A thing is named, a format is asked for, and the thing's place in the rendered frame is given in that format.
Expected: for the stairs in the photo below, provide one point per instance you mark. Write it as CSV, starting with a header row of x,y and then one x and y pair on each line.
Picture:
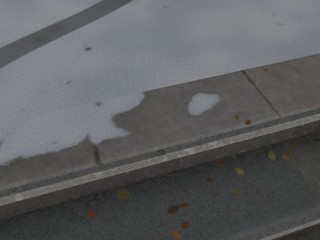
x,y
223,202

